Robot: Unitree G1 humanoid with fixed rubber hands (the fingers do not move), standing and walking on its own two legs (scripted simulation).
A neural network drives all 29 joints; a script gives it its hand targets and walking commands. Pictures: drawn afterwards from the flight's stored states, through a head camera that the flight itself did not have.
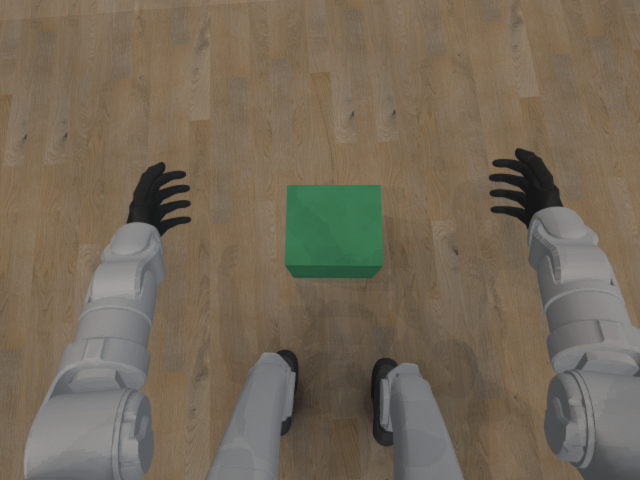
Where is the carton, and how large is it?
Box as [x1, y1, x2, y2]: [285, 185, 382, 277]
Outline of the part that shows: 287,185 285,265 294,277 372,277 382,266 380,185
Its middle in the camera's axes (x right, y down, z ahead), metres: +0.04 +0.00 +0.98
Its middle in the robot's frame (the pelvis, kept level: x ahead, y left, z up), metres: +0.51 +0.02 -0.57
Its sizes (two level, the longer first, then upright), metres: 0.214 0.186 0.225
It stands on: the floor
